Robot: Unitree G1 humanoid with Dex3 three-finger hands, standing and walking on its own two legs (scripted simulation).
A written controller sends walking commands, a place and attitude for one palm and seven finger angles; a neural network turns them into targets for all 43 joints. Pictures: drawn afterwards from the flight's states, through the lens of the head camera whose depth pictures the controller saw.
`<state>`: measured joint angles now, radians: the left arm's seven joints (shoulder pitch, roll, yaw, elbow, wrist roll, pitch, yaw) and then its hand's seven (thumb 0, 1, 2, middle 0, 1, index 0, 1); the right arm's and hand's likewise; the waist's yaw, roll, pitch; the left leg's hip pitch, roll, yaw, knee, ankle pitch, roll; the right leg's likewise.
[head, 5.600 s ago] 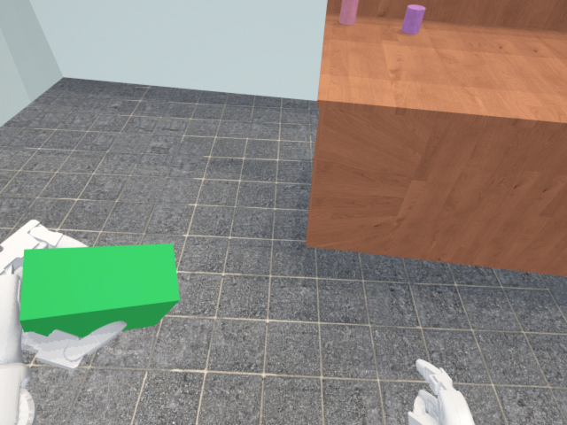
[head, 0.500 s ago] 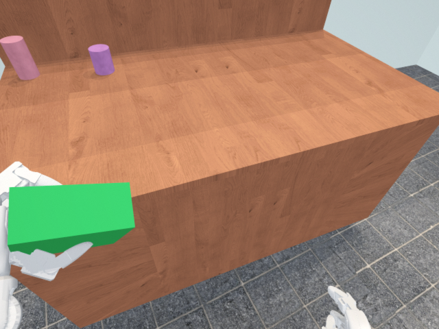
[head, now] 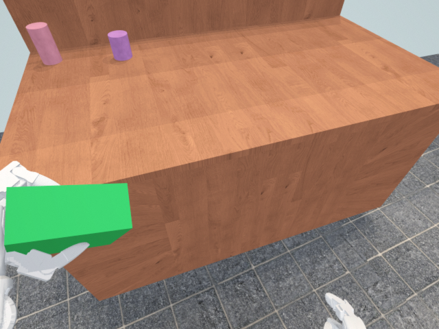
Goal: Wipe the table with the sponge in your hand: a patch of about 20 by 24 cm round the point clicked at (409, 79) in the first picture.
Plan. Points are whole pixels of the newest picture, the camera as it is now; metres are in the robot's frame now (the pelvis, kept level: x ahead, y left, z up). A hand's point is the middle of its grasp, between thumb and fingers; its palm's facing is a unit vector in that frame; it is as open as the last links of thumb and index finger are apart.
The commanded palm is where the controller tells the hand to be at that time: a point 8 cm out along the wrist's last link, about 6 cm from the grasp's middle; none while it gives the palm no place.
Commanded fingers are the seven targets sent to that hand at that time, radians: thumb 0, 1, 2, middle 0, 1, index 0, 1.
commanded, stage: come to a stop and stand still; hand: left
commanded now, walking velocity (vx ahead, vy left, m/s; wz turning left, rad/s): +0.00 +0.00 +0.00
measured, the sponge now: (86, 219) +0.23 +0.20 +0.15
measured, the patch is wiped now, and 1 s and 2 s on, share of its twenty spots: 0.00 0.00 0.00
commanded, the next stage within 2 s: look again from close up in 0.18 s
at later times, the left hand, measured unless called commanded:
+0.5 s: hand (5, 206) +0.23 +0.30 +0.18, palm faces +0.41 -0.84 -0.35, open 10.3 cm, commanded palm +0.15 +0.32 +0.19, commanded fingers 0.00 0.10 1.30 -1.20 -1.60 -1.20 -1.60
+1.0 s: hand (22, 217) +0.23 +0.30 +0.15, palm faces +0.40 -0.84 -0.36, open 10.3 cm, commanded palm +0.18 +0.32 +0.19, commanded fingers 0.00 0.10 1.30 -1.20 -1.60 -1.20 -1.60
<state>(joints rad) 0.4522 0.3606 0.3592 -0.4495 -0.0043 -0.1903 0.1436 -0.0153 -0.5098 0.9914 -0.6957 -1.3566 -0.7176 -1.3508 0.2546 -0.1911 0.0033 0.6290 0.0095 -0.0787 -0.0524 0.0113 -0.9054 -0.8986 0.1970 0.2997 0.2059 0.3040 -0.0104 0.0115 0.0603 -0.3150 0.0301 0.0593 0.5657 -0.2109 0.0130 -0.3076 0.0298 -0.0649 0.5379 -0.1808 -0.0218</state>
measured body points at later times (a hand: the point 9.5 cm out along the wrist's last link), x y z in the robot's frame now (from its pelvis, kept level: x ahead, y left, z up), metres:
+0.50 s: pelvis -0.03 +0.05 +0.00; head -0.02 +0.04 +0.45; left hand +0.20 +0.34 +0.20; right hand +0.12 -0.18 -0.08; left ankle -0.01 +0.12 -0.73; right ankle +0.04 -0.08 -0.72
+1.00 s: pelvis +0.01 +0.04 +0.00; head -0.02 +0.04 +0.45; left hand +0.20 +0.34 +0.17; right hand +0.18 -0.18 -0.07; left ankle -0.01 +0.12 -0.73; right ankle +0.02 -0.07 -0.73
